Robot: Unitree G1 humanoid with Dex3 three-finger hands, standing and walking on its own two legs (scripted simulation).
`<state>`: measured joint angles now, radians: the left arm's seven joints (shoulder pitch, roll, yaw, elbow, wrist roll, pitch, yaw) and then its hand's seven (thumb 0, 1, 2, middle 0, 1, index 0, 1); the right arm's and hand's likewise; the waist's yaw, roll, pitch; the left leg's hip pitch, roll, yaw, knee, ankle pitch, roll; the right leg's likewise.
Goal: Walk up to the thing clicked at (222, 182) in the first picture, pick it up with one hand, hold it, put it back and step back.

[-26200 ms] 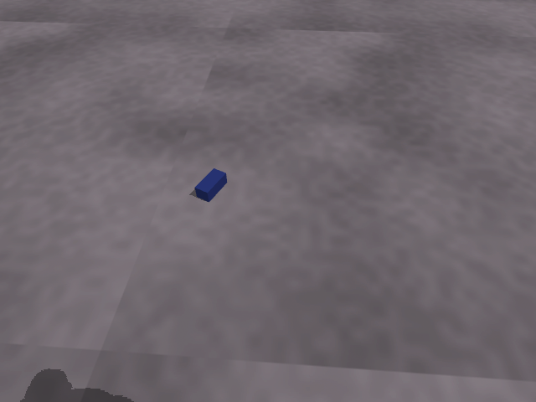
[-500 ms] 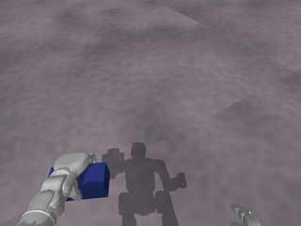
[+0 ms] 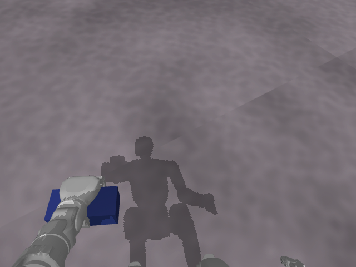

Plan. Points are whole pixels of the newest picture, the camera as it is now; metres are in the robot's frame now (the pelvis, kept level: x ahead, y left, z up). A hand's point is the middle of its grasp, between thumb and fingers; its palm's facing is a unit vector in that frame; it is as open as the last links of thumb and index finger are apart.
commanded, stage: crouch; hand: left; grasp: from above
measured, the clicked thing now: (86, 207) +0.32 +0.23 -0.15
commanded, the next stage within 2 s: lower in 1.46 s
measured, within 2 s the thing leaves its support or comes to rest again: neither
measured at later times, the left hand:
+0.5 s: hand (107, 209) +0.37 +0.22 -0.36, palm faces -0.48 +0.00 -0.88, open 10.5 cm
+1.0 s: hand (114, 210) +0.41 +0.22 -0.49, palm faces -0.47 -0.02 -0.88, open 10.5 cm
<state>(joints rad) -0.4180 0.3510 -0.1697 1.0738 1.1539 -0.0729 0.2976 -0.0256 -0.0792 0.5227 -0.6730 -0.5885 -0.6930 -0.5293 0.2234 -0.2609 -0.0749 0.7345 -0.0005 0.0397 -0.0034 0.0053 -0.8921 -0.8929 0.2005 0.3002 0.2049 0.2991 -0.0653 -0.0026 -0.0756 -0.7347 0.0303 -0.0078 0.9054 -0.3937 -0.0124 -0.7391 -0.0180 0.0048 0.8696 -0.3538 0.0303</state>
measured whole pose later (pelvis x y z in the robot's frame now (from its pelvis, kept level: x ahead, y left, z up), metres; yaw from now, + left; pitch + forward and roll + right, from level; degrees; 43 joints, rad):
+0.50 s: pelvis -0.04 +0.01 -0.21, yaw -1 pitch +35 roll -3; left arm -0.73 0.45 -0.02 1.27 1.18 -0.08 0.37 -0.03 -0.07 0.51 -0.66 -0.60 -0.69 -0.52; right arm 0.21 -0.22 -0.04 0.76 -0.07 -0.04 0.01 0.01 -0.89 -0.89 0.20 0.30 0.21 0.30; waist -0.18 0.05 -0.20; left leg -1.78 0.01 -0.05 1.81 -0.65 0.00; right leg -1.76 -0.02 0.00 1.75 -0.60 0.04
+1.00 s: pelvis -0.05 +0.00 -0.31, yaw -2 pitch +38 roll -5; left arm -0.88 0.57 0.04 1.37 1.22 -0.11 0.39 -0.03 -0.09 0.53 -0.69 -0.58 -0.72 -0.51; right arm 0.17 -0.25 -0.02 0.73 -0.11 -0.07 0.09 0.00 -0.91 -0.90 0.20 0.30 0.21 0.30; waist -0.23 0.02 -0.13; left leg -2.10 0.00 -0.10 2.15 -0.71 -0.02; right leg -2.07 -0.02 -0.02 2.07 -0.66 0.04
